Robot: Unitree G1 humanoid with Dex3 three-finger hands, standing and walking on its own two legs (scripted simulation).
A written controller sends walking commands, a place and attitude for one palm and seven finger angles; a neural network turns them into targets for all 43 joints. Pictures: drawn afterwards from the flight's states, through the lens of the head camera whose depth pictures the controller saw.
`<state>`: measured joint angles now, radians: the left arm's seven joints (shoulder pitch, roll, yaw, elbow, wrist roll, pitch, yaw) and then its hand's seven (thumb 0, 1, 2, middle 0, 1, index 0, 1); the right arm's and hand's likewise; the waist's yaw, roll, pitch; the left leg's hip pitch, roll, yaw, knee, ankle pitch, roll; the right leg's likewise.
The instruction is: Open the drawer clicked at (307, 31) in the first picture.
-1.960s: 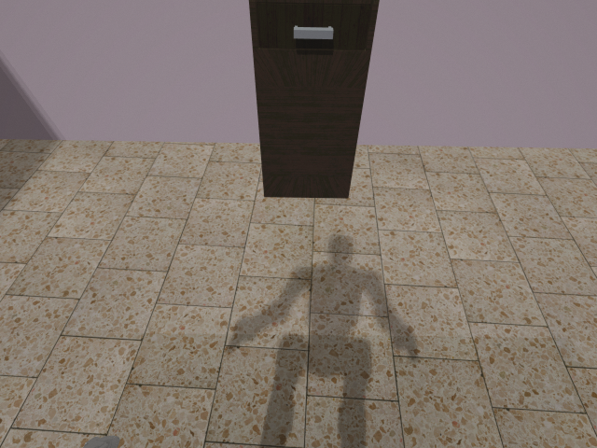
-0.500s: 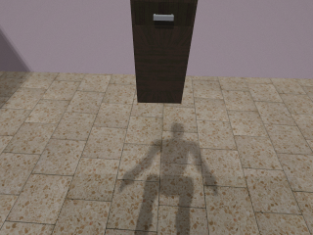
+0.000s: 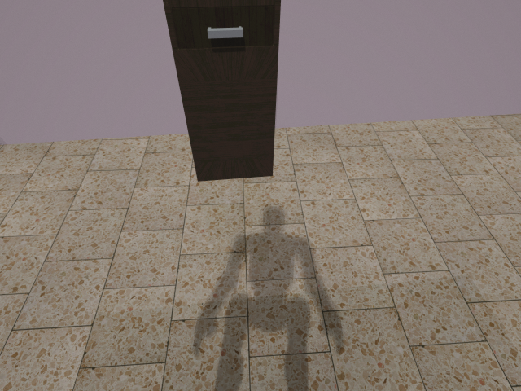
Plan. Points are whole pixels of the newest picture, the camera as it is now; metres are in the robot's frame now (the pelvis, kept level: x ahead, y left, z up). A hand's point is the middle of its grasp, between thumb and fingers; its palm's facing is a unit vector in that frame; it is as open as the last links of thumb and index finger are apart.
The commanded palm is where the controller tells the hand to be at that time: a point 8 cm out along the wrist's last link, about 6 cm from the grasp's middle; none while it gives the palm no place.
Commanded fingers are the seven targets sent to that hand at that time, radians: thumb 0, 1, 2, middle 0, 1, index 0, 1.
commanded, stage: walk to a spot facing it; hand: left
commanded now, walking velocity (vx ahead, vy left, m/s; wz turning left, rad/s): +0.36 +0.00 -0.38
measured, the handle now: (225, 30) +1.29 +0.24 +0.04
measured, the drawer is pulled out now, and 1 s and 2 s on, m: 0.00 0.00 0.00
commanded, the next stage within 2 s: turn to face it in 1.16 s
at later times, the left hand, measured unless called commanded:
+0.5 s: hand (131, 386) +0.16 +0.25 -0.18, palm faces -0.09 -0.98 -0.17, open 7.4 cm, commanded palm none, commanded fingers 0.00 0.90 0.90 -0.20 -0.30 -0.20 -0.30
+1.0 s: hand (255, 214) +0.56 +0.06 -0.15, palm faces -0.49 -0.85 -0.19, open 7.4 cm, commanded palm none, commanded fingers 0.00 0.90 0.90 -0.20 -0.30 -0.20 -0.30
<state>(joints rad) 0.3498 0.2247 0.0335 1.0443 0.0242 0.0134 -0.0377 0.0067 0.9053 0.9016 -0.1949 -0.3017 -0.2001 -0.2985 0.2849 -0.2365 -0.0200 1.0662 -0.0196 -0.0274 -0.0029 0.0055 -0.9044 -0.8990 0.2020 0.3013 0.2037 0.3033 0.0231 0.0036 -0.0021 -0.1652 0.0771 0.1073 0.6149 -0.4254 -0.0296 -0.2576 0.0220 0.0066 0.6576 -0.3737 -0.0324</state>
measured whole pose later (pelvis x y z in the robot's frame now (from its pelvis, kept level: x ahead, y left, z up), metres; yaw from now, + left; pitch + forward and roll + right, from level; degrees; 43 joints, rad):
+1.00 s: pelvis +0.34 -0.02 -0.01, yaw -27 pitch +0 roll +0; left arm 0.06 0.19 0.06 0.91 0.02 -0.04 -0.04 0.00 0.91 0.90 -0.19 -0.30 -0.20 -0.30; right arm 0.46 -0.16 -0.03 1.11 -0.02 -0.03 0.00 0.01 -0.91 -0.90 0.20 0.30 0.20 0.30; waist -0.07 0.00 0.09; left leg -0.20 0.19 0.23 1.00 -0.50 -0.05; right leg -0.42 -0.03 -0.14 0.66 -0.22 -0.08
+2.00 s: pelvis +0.51 -0.13 +0.01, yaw -9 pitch -1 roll +2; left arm 0.15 0.17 0.05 0.89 0.01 0.01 0.03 0.00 0.90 0.90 -0.20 -0.30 -0.20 -0.30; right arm 0.26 -0.24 -0.10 0.97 -0.02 0.06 0.01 0.01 -0.91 -0.90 0.20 0.30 0.20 0.30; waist -0.04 0.05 0.03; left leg -0.50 -0.06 -0.04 0.97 -0.41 -0.03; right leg -0.24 -0.04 -0.08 0.54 -0.30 -0.03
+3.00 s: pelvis +0.54 -0.12 +0.02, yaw +13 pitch -1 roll +1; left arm 0.40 0.11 0.02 1.08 0.02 -0.05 0.01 0.00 0.91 0.90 -0.20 -0.30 -0.20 -0.30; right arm 0.30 -0.21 -0.07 1.08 -0.03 0.03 0.02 0.01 -0.91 -0.90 0.20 0.30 0.20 0.30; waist 0.00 0.03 0.00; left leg -0.50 0.08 0.05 1.00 -0.24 -0.01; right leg -0.07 -0.05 -0.14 0.38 -0.28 -0.02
